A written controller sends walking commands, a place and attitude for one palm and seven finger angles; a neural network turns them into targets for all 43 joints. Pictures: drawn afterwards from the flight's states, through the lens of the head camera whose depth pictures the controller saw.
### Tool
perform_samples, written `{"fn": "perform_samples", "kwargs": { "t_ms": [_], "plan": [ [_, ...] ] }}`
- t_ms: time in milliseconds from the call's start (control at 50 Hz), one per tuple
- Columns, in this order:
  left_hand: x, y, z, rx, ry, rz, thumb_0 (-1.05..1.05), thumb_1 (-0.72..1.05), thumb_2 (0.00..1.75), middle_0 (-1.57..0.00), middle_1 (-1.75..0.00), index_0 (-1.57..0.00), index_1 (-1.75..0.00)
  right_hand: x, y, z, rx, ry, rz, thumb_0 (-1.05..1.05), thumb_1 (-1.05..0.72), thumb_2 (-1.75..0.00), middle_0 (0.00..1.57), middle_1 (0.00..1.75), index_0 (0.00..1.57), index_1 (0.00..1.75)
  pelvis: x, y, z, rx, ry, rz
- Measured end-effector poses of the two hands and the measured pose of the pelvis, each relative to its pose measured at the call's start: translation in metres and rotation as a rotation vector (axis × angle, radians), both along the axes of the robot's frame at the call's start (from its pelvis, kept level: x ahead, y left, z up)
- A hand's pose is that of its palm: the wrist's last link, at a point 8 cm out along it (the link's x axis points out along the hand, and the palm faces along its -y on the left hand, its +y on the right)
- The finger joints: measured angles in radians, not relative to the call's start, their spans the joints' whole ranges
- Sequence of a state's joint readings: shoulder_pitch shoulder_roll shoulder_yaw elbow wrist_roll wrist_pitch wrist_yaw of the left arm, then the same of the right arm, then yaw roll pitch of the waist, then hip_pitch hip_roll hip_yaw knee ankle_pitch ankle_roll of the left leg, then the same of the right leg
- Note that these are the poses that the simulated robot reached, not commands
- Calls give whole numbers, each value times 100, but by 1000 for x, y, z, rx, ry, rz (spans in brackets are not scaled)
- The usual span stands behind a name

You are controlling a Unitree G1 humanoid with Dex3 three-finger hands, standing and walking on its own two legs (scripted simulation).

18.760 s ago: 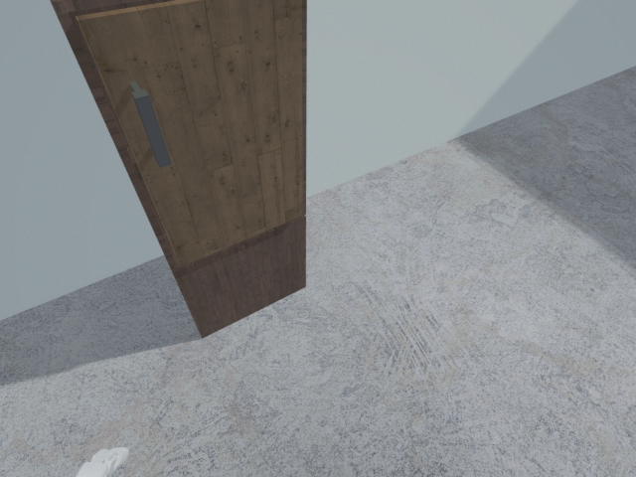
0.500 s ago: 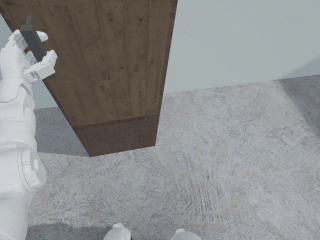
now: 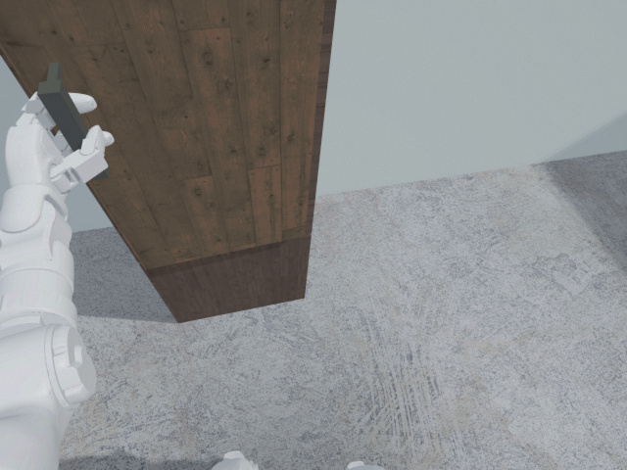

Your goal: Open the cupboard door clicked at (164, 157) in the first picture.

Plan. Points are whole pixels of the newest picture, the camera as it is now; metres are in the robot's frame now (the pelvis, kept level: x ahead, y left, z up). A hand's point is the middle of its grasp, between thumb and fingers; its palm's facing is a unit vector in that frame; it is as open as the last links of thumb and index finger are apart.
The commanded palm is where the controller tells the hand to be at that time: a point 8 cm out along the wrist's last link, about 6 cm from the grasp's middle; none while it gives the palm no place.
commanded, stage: pull the door open along its arc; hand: left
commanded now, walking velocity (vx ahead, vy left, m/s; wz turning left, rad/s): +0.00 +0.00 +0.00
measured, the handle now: (78, 124) +0.54 +0.27 +0.12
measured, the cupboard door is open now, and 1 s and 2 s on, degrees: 3 48 47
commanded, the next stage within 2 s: open thumb and fingers to let go in 0.78 s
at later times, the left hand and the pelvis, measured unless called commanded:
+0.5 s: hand (174, 250) +0.34 +0.13 +0.12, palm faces +0.39 -0.91 +0.10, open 6.5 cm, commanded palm +0.27 +0.20 +0.11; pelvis +0.01 -0.01 +0.02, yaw +1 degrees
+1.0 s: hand (243, 271) +0.31 +0.06 +0.12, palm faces +0.52 -0.86 -0.02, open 6.2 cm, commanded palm +0.26 +0.10 +0.11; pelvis +0.01 -0.05 +0.02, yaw +6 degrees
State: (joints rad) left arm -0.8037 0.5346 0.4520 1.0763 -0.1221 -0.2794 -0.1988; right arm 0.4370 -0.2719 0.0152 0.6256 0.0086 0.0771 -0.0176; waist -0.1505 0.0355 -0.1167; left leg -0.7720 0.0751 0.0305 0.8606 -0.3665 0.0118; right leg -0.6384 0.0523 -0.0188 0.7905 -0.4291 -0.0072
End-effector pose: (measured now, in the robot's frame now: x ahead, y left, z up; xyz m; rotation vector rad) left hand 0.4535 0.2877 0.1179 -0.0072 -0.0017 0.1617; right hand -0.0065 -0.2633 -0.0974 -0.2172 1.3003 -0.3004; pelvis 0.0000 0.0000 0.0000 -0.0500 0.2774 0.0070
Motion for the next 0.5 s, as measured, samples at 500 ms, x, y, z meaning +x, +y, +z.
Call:
{"fn": "perform_samples", "kwargs": {
  "t_ms": [500],
  "plan": [
    [-154, -119, 1, -96, 0, 241, 2, 63, 70, -34, -128, -34, -130, 196, 37, 43, 151, -545, 251, 1, -91, -90, 20, 30, 20, 30, 14, -15, 18, 50, -182, 12]
  ]
}}
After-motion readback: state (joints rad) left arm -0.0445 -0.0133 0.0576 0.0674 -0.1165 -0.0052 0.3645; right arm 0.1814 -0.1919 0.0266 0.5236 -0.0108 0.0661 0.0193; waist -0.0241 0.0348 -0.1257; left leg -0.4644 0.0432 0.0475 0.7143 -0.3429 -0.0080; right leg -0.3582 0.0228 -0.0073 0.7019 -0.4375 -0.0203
